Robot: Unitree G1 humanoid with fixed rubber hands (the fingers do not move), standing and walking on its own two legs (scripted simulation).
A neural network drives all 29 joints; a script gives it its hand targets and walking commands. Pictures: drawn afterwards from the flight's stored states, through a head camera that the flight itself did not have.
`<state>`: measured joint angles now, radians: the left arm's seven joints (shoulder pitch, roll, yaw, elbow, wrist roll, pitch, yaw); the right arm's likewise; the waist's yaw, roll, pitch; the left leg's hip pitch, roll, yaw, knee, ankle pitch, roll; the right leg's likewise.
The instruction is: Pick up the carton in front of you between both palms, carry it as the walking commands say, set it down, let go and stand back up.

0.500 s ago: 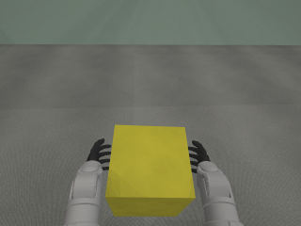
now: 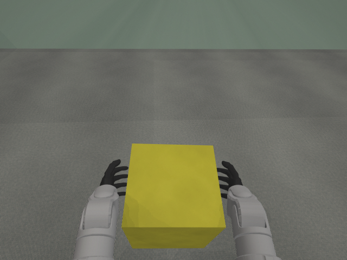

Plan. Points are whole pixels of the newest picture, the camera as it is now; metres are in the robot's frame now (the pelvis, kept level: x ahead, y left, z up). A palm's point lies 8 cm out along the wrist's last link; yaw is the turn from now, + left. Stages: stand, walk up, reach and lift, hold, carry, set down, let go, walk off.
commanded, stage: carry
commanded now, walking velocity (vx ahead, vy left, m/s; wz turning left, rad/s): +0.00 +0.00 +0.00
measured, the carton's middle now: (170, 199) +0.32 +0.00 -0.05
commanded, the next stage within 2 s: hold in 0.08 s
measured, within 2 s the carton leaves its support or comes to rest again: neither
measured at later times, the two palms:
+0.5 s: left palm (106, 199) +0.26 +0.15 +0.05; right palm (242, 202) +0.26 -0.15 +0.05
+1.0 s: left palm (110, 188) +0.31 +0.15 +0.02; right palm (227, 190) +0.31 -0.14 +0.01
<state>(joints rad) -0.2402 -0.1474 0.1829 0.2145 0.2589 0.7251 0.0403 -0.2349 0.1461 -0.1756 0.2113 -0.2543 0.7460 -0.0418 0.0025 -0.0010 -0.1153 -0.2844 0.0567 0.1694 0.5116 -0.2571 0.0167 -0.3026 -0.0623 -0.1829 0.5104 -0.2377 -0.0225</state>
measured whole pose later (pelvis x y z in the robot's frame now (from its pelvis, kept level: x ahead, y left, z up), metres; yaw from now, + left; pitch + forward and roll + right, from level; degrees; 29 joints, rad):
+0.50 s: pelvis -0.03 +0.00 +0.01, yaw -1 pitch -10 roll +0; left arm -0.30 -0.16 0.25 0.31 0.31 0.71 0.00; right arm -0.29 0.16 -0.23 0.28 -0.30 0.74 0.00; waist 0.00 0.01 0.04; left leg -0.06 -0.01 0.00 0.42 -0.20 0.01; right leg -0.08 0.01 -0.02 0.41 -0.17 -0.02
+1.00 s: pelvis -0.03 +0.00 -0.01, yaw +0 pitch -3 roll +0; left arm -0.59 -0.20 0.55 0.61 0.51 0.51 -0.01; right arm -0.58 0.23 -0.55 0.58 -0.49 0.53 -0.01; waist 0.00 0.00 0.07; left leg -0.30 -0.05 -0.06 0.62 -0.28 0.02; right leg -0.31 0.05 0.04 0.60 -0.25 -0.02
